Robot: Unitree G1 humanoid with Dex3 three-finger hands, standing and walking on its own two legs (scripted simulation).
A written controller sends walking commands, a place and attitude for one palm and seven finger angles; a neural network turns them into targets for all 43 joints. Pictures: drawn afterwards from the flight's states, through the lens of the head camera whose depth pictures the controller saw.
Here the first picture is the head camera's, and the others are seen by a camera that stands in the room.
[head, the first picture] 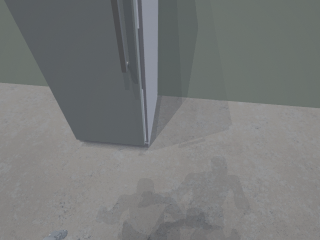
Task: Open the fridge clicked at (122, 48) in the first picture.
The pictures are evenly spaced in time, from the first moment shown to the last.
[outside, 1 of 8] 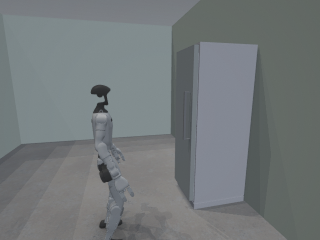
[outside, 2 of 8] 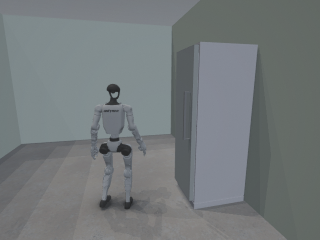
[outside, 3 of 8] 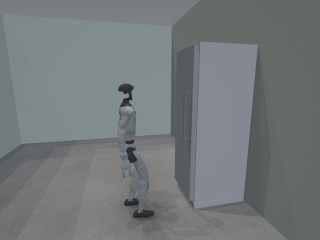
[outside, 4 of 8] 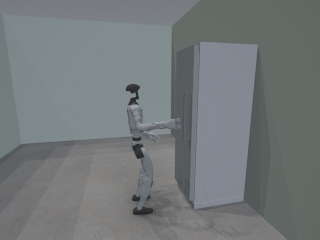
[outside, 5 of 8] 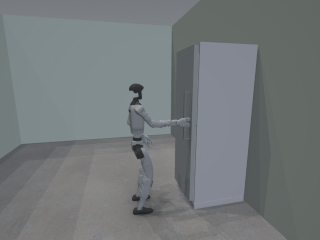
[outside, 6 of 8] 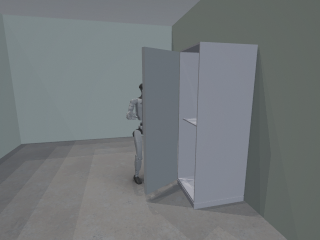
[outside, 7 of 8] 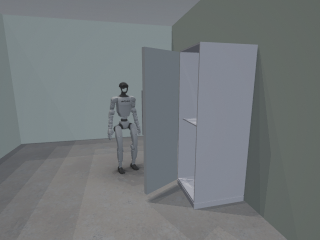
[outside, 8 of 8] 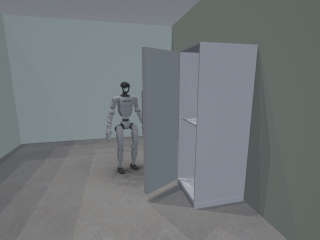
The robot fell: no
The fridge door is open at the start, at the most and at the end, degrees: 0 66 60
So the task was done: yes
